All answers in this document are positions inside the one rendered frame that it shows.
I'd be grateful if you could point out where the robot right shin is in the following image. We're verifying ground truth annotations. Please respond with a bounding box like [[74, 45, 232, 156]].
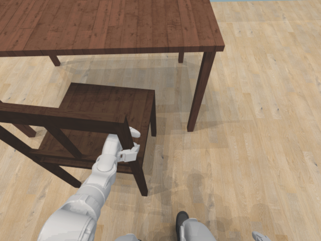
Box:
[[181, 218, 198, 226]]

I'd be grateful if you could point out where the chair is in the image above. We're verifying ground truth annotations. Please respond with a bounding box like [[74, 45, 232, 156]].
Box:
[[0, 82, 156, 196]]

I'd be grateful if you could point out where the robot right hand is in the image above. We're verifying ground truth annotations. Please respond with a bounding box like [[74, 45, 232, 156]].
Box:
[[252, 231, 271, 241]]

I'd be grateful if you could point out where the table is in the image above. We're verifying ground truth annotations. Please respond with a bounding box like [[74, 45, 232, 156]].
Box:
[[0, 0, 225, 138]]

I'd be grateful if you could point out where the left robot upper arm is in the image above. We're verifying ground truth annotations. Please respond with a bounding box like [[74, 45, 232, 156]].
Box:
[[39, 209, 97, 241]]

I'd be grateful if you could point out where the left robot forearm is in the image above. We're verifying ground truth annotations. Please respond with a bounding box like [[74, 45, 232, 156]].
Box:
[[37, 154, 117, 241]]

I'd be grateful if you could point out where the robot right foot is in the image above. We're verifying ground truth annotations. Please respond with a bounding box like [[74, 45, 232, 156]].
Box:
[[176, 211, 189, 241]]

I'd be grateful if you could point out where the robot left hand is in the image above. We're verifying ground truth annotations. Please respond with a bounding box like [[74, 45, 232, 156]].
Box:
[[102, 127, 140, 162]]

